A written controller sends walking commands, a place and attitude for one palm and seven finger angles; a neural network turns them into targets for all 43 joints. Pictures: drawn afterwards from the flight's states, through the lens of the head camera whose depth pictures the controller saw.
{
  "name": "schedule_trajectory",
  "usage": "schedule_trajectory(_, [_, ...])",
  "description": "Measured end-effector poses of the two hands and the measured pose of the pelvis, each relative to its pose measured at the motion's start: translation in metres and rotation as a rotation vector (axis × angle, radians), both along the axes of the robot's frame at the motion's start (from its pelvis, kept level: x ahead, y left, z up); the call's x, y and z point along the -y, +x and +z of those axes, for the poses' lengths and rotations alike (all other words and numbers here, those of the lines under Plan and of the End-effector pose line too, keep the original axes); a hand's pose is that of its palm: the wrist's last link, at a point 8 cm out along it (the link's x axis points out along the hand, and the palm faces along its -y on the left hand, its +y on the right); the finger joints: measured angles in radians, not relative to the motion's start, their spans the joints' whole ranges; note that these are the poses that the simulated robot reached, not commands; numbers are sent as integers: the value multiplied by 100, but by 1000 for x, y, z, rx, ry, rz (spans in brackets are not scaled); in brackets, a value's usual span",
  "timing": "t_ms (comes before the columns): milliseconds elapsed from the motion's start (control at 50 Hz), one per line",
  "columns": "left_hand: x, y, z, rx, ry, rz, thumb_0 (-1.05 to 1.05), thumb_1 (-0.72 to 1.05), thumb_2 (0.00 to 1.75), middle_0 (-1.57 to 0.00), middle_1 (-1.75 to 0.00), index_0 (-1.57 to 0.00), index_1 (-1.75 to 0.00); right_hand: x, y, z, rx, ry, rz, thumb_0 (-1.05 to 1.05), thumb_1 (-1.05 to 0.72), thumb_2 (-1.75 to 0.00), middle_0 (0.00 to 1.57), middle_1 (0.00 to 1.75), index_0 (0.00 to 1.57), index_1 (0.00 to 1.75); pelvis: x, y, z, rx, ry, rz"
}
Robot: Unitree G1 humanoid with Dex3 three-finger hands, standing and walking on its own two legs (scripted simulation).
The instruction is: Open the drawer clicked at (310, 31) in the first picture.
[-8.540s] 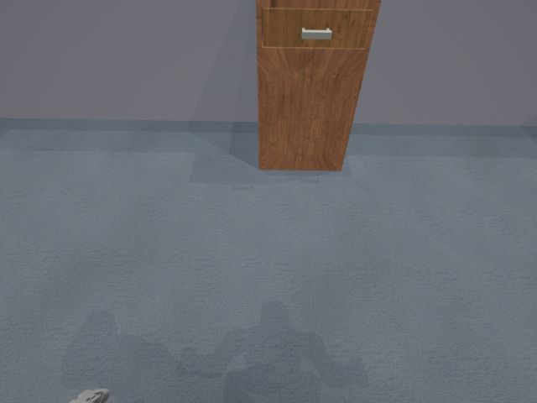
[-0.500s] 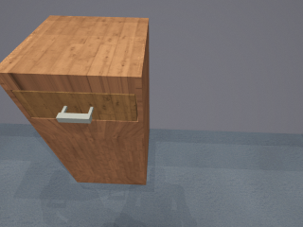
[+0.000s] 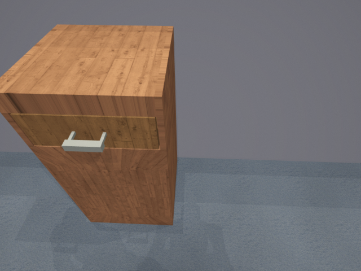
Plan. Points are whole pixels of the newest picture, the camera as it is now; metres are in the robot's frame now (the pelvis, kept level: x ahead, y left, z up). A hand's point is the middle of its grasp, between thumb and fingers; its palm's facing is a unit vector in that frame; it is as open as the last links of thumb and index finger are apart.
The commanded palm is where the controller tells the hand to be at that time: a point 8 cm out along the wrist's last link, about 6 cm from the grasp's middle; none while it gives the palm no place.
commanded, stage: come to a stop and stand still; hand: left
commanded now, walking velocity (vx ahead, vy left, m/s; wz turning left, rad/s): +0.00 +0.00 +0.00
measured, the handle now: (86, 140) +0.46 +0.32 -0.02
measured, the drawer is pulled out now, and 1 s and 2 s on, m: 0.00 0.00 0.00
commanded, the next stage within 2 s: look again from close up in 0.10 s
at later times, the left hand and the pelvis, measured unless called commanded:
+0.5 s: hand out of the picture -0.05 +0.15 -0.17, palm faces +0.07 -0.98 -0.18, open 7.4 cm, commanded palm none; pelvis -0.01 +0.00 +0.00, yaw +1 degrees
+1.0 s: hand out of the picture -0.05 +0.16 -0.17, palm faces +0.10 -0.97 -0.20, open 7.4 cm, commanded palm none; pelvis -0.01 +0.00 +0.00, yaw +1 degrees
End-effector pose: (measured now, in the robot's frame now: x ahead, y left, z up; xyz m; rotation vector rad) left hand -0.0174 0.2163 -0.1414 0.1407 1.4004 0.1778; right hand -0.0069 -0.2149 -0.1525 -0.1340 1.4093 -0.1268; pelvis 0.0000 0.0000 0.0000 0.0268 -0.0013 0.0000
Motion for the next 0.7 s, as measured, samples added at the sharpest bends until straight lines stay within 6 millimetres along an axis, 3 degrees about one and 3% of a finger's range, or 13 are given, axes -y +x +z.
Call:
schedule_trajectory(400, [14,-32,-1,-53,-24,37,1,91,90,-20,-30,-20,-30,-1,-12,1,-18,5,8,0,-92,-90,20,30,20,30,4,-6,1,9,-2,10])
schedule_trajectory(700, [18,-39,0,-59,-22,43,1,91,90,-20,-30,-20,-30,-4,-23,-1,-42,25,3,0,-92,-90,20,30,20,30,7,-10,1,6,-2,11])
